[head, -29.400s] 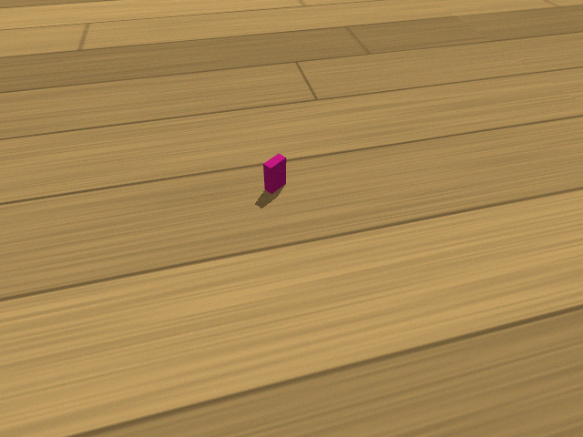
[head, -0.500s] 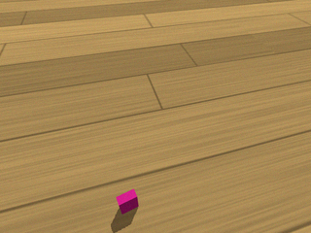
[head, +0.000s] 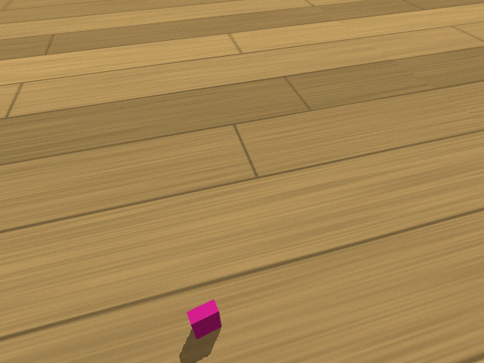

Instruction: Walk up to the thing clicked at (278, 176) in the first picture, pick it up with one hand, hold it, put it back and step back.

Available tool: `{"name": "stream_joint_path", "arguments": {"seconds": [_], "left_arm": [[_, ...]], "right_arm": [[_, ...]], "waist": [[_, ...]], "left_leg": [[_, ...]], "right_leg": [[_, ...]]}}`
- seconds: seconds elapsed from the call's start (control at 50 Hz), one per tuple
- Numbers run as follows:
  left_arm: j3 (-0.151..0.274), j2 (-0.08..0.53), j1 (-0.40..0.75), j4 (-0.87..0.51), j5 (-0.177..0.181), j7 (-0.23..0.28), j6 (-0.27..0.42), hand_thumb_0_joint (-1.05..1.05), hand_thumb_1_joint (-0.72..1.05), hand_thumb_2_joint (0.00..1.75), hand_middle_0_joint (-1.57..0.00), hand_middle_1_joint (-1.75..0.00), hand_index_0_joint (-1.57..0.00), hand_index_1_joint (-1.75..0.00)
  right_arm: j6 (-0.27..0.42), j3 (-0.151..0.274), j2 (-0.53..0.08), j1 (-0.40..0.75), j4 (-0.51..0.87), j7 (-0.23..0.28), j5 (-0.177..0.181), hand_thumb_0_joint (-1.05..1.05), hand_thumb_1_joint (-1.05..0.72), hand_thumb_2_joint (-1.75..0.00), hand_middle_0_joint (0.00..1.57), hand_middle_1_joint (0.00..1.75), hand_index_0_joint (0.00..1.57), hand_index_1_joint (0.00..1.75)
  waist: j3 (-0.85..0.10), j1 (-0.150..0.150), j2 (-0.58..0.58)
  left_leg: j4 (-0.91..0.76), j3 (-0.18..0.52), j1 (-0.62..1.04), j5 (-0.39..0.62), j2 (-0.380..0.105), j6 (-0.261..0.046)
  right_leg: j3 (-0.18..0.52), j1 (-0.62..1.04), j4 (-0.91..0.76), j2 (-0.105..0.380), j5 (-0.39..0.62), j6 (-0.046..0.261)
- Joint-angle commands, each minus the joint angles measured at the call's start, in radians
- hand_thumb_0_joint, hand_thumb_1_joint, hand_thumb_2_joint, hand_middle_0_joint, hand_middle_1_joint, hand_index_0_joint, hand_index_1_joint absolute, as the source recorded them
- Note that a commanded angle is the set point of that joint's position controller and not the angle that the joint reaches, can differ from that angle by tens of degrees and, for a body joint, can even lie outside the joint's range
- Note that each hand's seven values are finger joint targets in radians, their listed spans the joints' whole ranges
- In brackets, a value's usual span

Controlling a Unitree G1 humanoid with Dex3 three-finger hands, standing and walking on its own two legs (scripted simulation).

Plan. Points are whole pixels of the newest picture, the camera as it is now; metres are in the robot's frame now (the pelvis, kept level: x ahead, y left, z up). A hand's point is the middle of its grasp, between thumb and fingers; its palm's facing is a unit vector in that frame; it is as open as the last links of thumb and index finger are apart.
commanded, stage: stand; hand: left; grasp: from the side
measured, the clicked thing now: (205, 319) +0.43 +0.16 -0.70
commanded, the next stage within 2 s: step back in 1.32 s
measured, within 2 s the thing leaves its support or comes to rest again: neither
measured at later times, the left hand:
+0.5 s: hand out of the picture +0.07 +0.24 -0.16, palm faces -0.02 -0.94 -0.34, open 7.4 cm
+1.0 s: hand out of the picture +0.09 +0.23 -0.15, palm faces -0.01 -0.94 -0.34, open 7.4 cm
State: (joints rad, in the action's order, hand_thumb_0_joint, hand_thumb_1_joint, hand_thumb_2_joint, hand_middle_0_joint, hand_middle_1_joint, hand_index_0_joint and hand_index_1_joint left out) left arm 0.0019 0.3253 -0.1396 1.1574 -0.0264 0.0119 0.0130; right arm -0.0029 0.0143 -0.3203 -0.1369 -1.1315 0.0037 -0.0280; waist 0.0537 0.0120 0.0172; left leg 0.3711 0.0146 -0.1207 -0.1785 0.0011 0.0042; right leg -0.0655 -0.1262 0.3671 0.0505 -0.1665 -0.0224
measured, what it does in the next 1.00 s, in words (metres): stands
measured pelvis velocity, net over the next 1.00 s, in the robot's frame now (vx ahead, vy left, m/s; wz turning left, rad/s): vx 0.02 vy -0.02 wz -0.01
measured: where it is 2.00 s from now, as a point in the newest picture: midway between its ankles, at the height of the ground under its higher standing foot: outside the picture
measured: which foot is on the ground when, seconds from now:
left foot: down 0.00-1.00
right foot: down 0.00-1.00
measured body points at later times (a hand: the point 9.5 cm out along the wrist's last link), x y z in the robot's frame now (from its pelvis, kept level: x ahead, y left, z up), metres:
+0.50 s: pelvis +0.01 -0.01 +0.00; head +0.01 -0.02 +0.45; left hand +0.08 +0.28 -0.13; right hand +0.07 -0.30 -0.14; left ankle +0.02 +0.12 -0.75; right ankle +0.02 -0.13 -0.75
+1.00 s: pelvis +0.02 -0.02 +0.00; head +0.02 -0.02 +0.45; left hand +0.09 +0.28 -0.13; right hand +0.09 -0.31 -0.14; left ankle +0.02 +0.12 -0.75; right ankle +0.02 -0.13 -0.75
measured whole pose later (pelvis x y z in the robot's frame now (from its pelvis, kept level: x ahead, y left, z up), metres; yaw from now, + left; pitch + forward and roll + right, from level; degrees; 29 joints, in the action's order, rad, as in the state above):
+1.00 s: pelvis +0.02 -0.02 +0.00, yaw -1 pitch -3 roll +0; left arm 0.01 0.33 -0.10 1.17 -0.01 0.00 0.01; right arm 0.01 0.00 -0.34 -0.11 -1.15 0.00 -0.02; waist 0.05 0.00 0.02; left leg 0.31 0.01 -0.09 -0.17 -0.03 0.03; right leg -0.06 -0.10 0.32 0.02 -0.17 0.00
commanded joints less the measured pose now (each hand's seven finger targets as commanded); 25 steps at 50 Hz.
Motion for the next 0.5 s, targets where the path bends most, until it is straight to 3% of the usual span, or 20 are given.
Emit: {"name": "stream_joint_path", "arguments": {"seconds": [0.0, 0.26, 0.34, 0.4, 0.48], "left_arm": [[0.035, 0.205, 0.044, -0.037, -0.002, 0.015, 0.018, 0.00, 0.90, 0.90, -0.20, -0.30, -0.20, -0.30], [0.040, 0.215, 0.059, -0.028, 0.006, 0.011, 0.019, 0.00, 0.90, 0.90, -0.20, -0.30, -0.20, -0.30], [0.041, 0.210, 0.060, -0.028, 0.007, 0.010, 0.018, 0.00, 0.90, 0.90, -0.20, -0.30, -0.20, -0.30], [0.039, 0.208, 0.059, -0.027, 0.008, 0.007, 0.018, 0.00, 0.90, 0.90, -0.20, -0.30, -0.20, -0.30], [0.042, 0.209, 0.070, -0.032, 0.008, 0.008, 0.018, 0.00, 0.90, 0.90, -0.20, -0.30, -0.20, -0.30]], "right_arm": [[0.018, 0.033, -0.191, 0.044, 0.050, 0.011, 0.007, 0.00, -0.90, -0.90, 0.20, 0.30, 0.20, 0.30], [0.020, 0.027, -0.201, 0.040, 0.035, 0.011, 0.008, 0.00, -0.90, -0.90, 0.20, 0.30, 0.20, 0.30], [0.024, 0.024, -0.207, 0.044, 0.034, 0.015, 0.008, 0.00, -0.90, -0.90, 0.20, 0.30, 0.20, 0.30], [0.024, 0.024, -0.213, 0.041, 0.028, 0.015, 0.009, 0.00, -0.90, -0.90, 0.20, 0.30, 0.20, 0.30], [0.025, 0.023, -0.209, 0.049, 0.031, 0.015, 0.009, 0.00, -0.90, -0.90, 0.20, 0.30, 0.20, 0.30]], "waist": [[-0.003, -0.001, -0.017], [-0.033, 0.001, -0.011], [-0.059, 0.001, 0.000], [-0.036, -0.002, -0.008], [-0.058, -0.002, -0.011]], "left_leg": [[-0.104, 0.105, -0.068, -0.042, -0.095, -0.021], [-0.105, 0.095, -0.049, 0.031, -0.106, -0.020], [-0.101, 0.093, -0.026, 0.078, -0.117, -0.021], [-0.111, 0.090, -0.028, 0.056, -0.112, -0.015], [-0.110, 0.090, -0.015, 0.085, -0.121, -0.016]], "right_leg": [[0.102, -0.006, -0.098, 0.082, -0.087, 0.024], [0.108, 0.029, -0.103, 0.088, -0.013, 0.030], [0.110, 0.045, -0.093, 0.094, 0.057, 0.033], [0.107, 0.027, -0.103, 0.085, 0.029, 0.028], [0.109, 0.037, -0.097, 0.091, 0.062, 0.032]]}}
